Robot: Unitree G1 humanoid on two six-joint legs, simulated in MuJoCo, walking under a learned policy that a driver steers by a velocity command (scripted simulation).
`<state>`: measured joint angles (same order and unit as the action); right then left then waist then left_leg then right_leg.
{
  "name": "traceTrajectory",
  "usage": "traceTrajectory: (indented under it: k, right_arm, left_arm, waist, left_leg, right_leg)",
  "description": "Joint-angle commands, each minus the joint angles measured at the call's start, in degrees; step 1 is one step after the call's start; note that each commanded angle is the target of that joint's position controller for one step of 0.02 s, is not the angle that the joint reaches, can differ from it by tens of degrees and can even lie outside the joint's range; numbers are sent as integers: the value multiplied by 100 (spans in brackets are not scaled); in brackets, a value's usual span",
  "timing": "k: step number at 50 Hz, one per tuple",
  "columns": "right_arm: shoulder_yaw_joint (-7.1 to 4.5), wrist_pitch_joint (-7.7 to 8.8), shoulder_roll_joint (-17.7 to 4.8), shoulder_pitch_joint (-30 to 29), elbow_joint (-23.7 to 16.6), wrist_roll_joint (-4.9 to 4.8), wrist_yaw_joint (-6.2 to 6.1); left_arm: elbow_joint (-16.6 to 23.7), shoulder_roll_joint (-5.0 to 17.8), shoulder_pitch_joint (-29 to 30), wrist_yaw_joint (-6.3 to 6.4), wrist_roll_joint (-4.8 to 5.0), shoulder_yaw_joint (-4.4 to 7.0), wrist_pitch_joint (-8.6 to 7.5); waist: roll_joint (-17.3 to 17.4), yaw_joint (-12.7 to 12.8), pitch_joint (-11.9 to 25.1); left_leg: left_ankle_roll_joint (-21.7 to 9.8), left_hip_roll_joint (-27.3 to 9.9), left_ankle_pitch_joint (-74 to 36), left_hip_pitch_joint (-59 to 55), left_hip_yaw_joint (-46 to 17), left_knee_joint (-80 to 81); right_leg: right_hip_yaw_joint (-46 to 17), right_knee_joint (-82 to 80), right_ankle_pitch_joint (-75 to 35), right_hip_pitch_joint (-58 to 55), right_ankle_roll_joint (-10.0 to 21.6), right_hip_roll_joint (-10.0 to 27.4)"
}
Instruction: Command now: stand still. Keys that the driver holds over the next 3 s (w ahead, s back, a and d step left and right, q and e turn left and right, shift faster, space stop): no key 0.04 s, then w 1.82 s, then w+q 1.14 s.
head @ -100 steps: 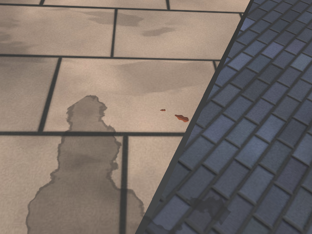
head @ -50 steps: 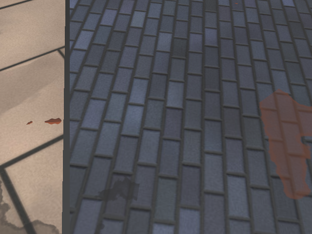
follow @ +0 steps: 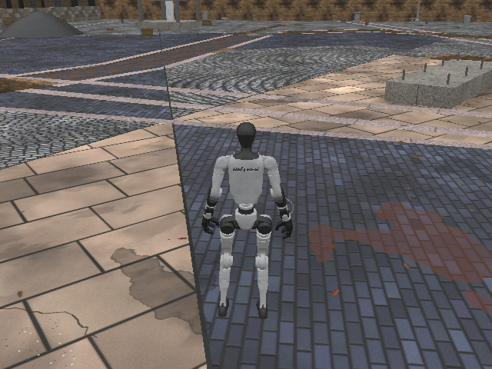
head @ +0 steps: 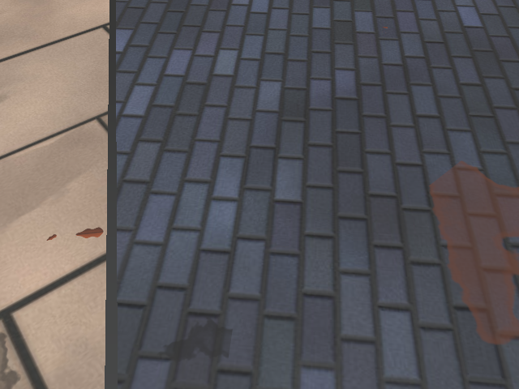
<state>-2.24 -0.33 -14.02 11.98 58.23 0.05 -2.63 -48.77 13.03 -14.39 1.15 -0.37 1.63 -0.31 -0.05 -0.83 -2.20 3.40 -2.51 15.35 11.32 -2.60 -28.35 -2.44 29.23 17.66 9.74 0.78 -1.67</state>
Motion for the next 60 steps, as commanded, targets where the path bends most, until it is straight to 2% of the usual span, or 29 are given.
traceTrajectory:
  k: [1,3,5,7,9,11,13,14,15,16,17,18,21,24,27,33,35,37,38,39,40,41,42,43,46,48,51,55,60]
  right_arm:
    - [-117,38,-640,110,-68,-1,-27]
    - [-98,29,-560,217,45,-6,-32]
    - [-99,38,-515,159,51,-67,-36]
    - [-66,188,-387,-137,-151,-95,17]
    - [-64,394,-375,-251,-278,-177,127]
    - [-64,550,-373,-7,-229,-225,240]
    - [-150,605,-408,1026,298,-144,293]
    - [-221,602,-607,1647,485,-79,297]
    - [-370,627,-1336,2220,503,-99,327]
    - [-272,695,-1172,1989,429,11,367]
    - [-174,745,-840,1489,251,-28,356]
    - [-130,759,-690,1211,133,-51,358]
    - [-9,685,-403,1257,98,-23,363]
    - [4,598,-527,1570,137,4,263]
    - [-1,543,-691,1561,55,19,177]
    - [-71,510,-805,1817,130,-95,137]
    - [-130,469,-925,1672,70,-75,134]
    - [-161,372,-985,1489,-19,-9,137]
    - [-109,358,-897,1421,-138,41,143]
    - [119,457,-67,2180,-242,47,229]
    - [103,642,-203,2070,-131,-80,276]
    - [-55,752,-720,1373,-406,-268,301]
    - [-75,799,-808,933,-539,-310,273]
    - [-108,781,-758,762,-563,-246,223]
    - [-113,557,-382,1089,-516,-123,179]
    - [-134,481,-419,797,-684,-80,154]
    - [-145,503,-483,7,-997,-15,164]
    - [-59,583,-338,-895,-1250,-60,270]
    - [-54,628,-501,-1457,-1576,-115,434]
  left_arm:
    - [138,600,-113,31,8,127,-63]
    - [3,583,-222,48,15,120,-50]
    - [-54,832,-294,82,84,202,-5]
    - [-105,1107,-579,79,133,276,-58]
    - [-121,1184,-535,79,157,310,-182]
    - [-6,1077,-146,55,210,285,-234]
    - [124,968,329,31,247,250,-199]
    - [190,645,404,11,177,156,-227]
    - [426,382,453,34,147,95,-310]
    - [445,597,401,47,286,162,-396]
    - [374,684,259,1,373,179,-468]
    - [265,698,176,-42,344,188,-519]
    - [257,739,472,-137,163,271,-561]
    - [373,452,852,-207,152,207,-491]
    - [638,283,1598,-234,171,110,-486]
    - [924,448,2319,-382,227,87,-543]
    - [892,654,2056,-407,211,168,-571]
    - [495,1037,690,-343,221,385,-548]
    - [208,1277,-394,-276,199,488,-511]
    - [13,1822,-1139,-260,56,610,-485]
    - [-52,1354,-1058,-281,75,459,-472]
    - [-11,1061,-442,-286,121,355,-496]
    - [87,878,109,-293,120,294,-523]
    - [114,710,445,-328,76,241,-559]
    - [-17,567,599,-371,27,197,-637]
    - [-162,726,404,-322,33,221,-672]
    - [-297,923,59,-189,41,254,-645]
    - [-447,1082,-402,-109,117,267,-586]
    - [-687,1157,-823,-80,178,310,-429]
  waist:
    - [-18,-1,38]
    - [-71,-3,144]
    - [-379,91,-133]
    - [-1007,254,-539]
    - [-1179,218,-880]
    - [-993,-32,-790]
    - [-560,-503,-371]
    - [205,-670,-64]
    - [1728,-744,108]
    - [1436,-566,-80]
    - [897,-320,-517]
    - [679,-212,-572]
    - [591,-208,-375]
    - [524,-277,-302]
    - [474,-400,-484]
    - [545,-350,-725]
    - [625,-59,-399]
    - [754,680,564]
    - [601,1127,1260]
    - [-924,809,2335]
    - [-1153,844,2592]
    - [-957,704,1373]
    - [-490,508,744]
    - [-160,298,377]
    - [-403,-116,220]
    - [-373,-139,1]
    - [-239,49,-179]
    - [-200,375,-227]
    - [-223,450,-284]
  left_leg:
    - [-90,15,-971,-155,43,321]
    - [-105,117,-448,-177,161,290]
    - [-216,438,1107,345,512,-241]
    - [-329,466,1321,1180,627,-1166]
    - [-573,97,1271,1567,240,-1803]
    - [-820,-46,1358,1226,224,-1028]
    - [-746,337,-116,-812,546,231]
    - [-804,-233,193,-1578,-399,640]
    - [-1489,-1542,1153,-2127,-2836,1669]
    - [-1949,-2045,1748,-1797,-3937,2029]
    - [-1872,-1939,1835,-1616,-3446,2008]
    - [-1644,-1644,1552,-1573,-2764,2016]
    - [-1237,-1084,-488,-1633,-1373,2062]
    - [-1310,-925,-1872,-1602,-743,2067]
    - [-1289,-793,-1915,-1104,-377,2270]
    - [-1285,-1140,-2257,-1474,-185,2201]
    - [-1173,-1234,-3690,-1800,-95,1665]
    - [-988,-1011,-5511,-1684,138,30]
    - [-836,-808,-4614,-555,186,-1413]
    - [-444,254,-1208,1777,307,-3878]
    - [-526,555,1603,2446,-538,-4845]
    - [-642,181,1336,2996,-502,-5162]
    - [-700,-142,766,2894,-325,-4944]
    - [-676,-361,370,2642,-216,-4574]
    - [-580,-642,17,1856,-185,-3956]
    - [-456,-712,-269,2118,-112,-3524]
    - [-305,-735,-1256,2665,-65,-2369]
    - [-286,-415,-2234,2310,236,-860]
    - [-503,-289,-1674,2517,129,-167]
  right_leg:
    - [-226,-599,-1149,292,68,264]
    - [-197,-679,-505,250,88,220]
    - [-541,-975,1828,456,364,346]
    - [-1821,-1740,3293,523,893,1208]
    - [-2705,-2109,3062,686,1305,1833]
    - [-2266,-1895,2255,601,1136,1732]
    - [-1108,-1080,1231,1388,687,953]
    - [-409,271,637,1866,389,468]
    - [301,2052,968,2901,19,-209]
    - [-264,3204,1543,3380,76,-80]
    - [-475,3653,1025,3751,211,263]
    - [-368,3671,441,3808,301,480]
    - [-45,3071,-598,3540,255,767]
    - [251,2473,-1015,3503,12,724]
    - [429,1267,-1639,3082,-114,581]
    - [406,153,-1931,2641,153,419]
    - [474,52,-1639,2101,348,249]
    - [711,69,-1479,313,642,-110]
    - [119,256,-1409,-1465,914,427]
    - [-2706,-101,-69,-3759,1912,2070]
    - [-4308,-1254,634,-3613,2025,2433]
    - [-3469,-1440,723,-2631,1656,2192]
    - [-2594,-1604,194,-1606,1474,1989]
    - [-1930,-1777,-466,-765,1350,1742]
    - [-1004,-2196,-1089,314,1295,1341]
    - [-731,-2397,-1276,535,1382,1313]
    - [-511,-2493,-1483,293,1345,1263]
    - [-129,-2458,-1574,42,1132,1132]
    - [-259,-1940,-1827,-1122,1016,1604]
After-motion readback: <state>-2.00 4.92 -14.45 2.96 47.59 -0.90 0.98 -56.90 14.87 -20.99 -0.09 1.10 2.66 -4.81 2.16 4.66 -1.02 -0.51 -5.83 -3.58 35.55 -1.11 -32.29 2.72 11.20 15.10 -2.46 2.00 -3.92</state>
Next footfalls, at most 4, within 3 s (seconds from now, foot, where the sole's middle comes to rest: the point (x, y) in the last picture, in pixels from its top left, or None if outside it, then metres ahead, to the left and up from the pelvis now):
0.76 right None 0.43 -0.09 -0.77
1.28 left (212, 314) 0.73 0.16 -0.77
1.84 right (288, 226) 1.04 -0.08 -0.77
2.42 left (213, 167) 1.31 0.18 -0.77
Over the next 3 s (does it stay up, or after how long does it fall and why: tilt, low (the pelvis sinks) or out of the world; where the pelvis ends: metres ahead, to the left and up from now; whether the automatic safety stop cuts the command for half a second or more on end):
stays up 1.50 0.14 -0.01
